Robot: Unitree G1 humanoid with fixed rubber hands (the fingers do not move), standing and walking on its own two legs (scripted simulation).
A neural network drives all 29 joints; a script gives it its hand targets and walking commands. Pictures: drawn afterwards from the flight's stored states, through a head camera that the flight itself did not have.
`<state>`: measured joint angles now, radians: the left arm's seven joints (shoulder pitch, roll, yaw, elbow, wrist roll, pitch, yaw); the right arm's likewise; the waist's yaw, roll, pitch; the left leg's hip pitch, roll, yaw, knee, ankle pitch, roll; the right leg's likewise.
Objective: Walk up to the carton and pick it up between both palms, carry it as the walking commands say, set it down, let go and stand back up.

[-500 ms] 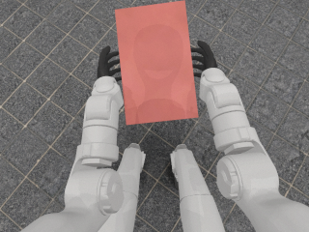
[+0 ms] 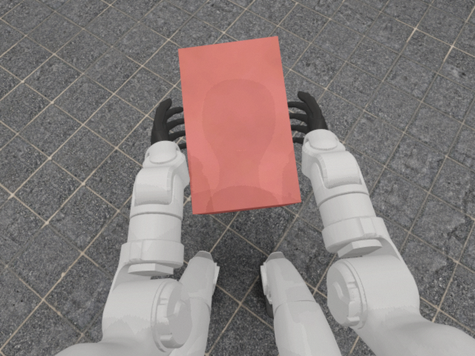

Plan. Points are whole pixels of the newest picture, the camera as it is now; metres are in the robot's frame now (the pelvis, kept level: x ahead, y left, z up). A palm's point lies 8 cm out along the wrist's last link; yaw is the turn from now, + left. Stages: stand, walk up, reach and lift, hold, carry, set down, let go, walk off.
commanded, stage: reach and lift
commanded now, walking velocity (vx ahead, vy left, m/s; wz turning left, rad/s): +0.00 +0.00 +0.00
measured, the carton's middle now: (239, 140) +0.46 +0.02 -0.07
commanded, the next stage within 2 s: hold in 1.96 s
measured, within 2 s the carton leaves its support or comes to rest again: neither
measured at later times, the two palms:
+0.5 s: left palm (156, 143) +0.38 +0.13 +0.06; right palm (328, 135) +0.41 -0.11 +0.06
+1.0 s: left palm (144, 119) +0.38 +0.13 +0.12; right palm (351, 121) +0.39 -0.11 +0.12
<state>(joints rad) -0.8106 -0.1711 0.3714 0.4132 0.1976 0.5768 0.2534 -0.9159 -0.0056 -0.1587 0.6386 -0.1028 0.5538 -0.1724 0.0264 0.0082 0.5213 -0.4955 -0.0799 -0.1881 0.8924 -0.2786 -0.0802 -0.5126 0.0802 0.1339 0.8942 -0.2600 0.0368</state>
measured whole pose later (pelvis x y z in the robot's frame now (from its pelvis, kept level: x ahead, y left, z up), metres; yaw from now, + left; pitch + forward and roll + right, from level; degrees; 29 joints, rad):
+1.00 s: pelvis +0.05 +0.01 +0.02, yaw +1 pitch -13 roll +0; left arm -0.77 -0.16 0.51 0.89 0.37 0.67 0.17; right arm -0.78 0.10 -0.40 0.93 -0.32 0.69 -0.17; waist 0.01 0.01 0.02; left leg -0.24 -0.06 -0.15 0.77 -0.31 -0.04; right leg -0.25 0.03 0.11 0.78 -0.30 0.03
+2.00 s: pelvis +0.07 +0.01 +0.04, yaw -1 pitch -7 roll +1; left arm -0.51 -0.21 0.33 0.63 0.27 0.72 0.24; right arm -0.54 0.12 -0.18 0.72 -0.20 0.74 -0.19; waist 0.02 0.00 -0.04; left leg -0.25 -0.04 -0.13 0.67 -0.29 -0.04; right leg -0.27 0.04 0.14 0.68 -0.28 0.03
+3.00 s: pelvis -0.03 -0.06 -0.01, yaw -14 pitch -1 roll +2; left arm -0.65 -0.23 0.22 0.18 0.10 1.23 0.40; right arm -0.56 0.11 -0.16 0.12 -0.02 1.35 -0.35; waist -0.01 -0.04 0.01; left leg -0.63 0.14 0.02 1.07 -0.48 -0.11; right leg -0.67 0.00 -0.10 0.91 -0.23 -0.12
